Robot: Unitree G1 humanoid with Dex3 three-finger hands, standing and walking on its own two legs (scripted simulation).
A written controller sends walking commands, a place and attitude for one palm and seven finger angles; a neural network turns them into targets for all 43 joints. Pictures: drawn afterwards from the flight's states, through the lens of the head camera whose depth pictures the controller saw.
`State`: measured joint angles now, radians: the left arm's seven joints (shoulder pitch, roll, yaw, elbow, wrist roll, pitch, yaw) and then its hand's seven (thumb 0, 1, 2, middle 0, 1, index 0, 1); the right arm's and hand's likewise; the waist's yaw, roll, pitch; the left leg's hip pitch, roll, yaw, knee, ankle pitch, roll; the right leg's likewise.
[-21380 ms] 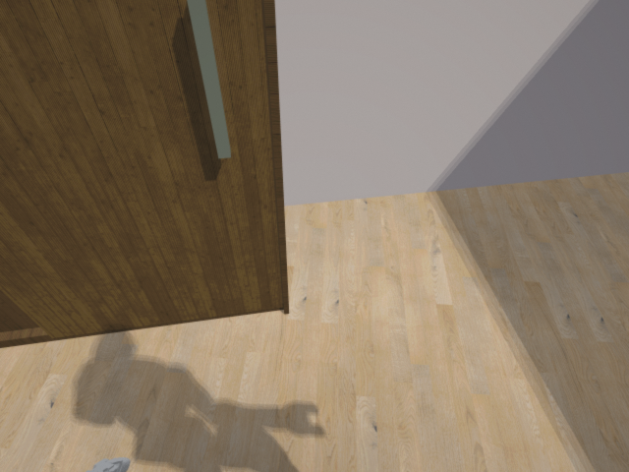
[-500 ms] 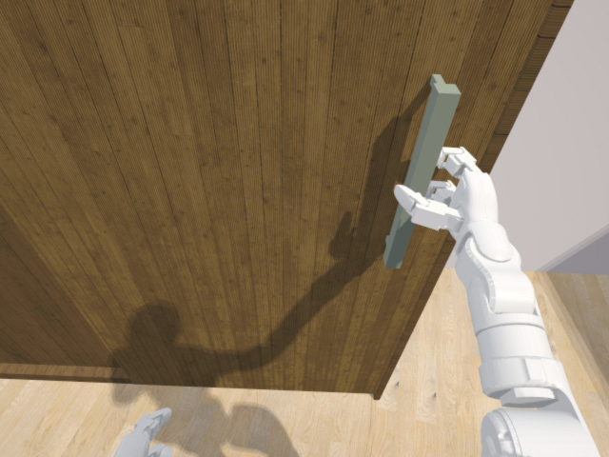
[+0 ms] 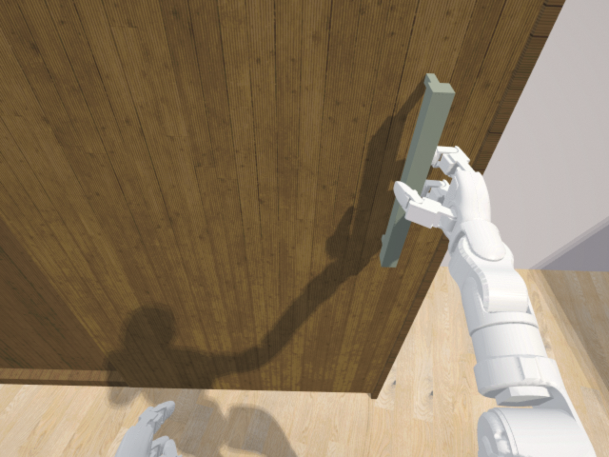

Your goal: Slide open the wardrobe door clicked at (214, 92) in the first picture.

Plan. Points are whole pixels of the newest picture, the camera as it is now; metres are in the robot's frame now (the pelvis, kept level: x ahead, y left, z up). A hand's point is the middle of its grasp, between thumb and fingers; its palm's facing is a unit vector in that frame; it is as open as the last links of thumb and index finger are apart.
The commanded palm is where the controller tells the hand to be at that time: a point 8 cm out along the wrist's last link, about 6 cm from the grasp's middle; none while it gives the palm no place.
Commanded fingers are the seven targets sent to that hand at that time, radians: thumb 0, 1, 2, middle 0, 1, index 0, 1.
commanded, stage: grip the handle and tug to test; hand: right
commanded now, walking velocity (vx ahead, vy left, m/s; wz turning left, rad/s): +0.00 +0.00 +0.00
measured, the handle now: (406, 183) +0.47 -0.11 +0.15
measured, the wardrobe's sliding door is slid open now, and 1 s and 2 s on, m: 0.00 0.00 0.06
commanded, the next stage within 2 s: tug the door sideways, standing still in 0.38 s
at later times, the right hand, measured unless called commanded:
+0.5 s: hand (414, 204) +0.40 -0.11 +0.17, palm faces +0.00 +1.00 -0.01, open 7.8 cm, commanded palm +0.37 -0.15 +0.16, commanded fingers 0.00 -0.90 -0.90 0.45 1.40 0.45 1.40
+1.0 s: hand (411, 203) +0.40 -0.11 +0.17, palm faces +0.04 +1.00 -0.04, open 7.9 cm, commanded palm +0.38 -0.10 +0.16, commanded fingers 0.00 -0.90 -0.90 0.45 1.40 0.45 1.40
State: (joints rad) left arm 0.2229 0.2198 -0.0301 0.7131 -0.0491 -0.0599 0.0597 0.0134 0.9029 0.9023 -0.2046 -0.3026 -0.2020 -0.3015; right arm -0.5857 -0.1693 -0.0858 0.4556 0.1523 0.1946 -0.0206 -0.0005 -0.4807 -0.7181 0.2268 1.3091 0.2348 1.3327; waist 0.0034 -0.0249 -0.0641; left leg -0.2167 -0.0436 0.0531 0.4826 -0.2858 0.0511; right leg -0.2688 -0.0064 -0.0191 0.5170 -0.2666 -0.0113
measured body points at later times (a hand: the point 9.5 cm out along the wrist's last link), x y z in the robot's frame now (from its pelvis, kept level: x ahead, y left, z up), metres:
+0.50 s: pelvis +0.02 +0.00 +0.00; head +0.00 +0.01 +0.45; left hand +0.17 +0.25 -0.09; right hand +0.39 -0.16 +0.17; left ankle -0.02 +0.09 -0.74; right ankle +0.00 -0.11 -0.74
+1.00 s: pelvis +0.00 +0.00 +0.00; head +0.00 +0.01 +0.45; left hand +0.17 +0.22 -0.11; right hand +0.39 -0.16 +0.17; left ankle -0.02 +0.09 -0.74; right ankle +0.00 -0.11 -0.74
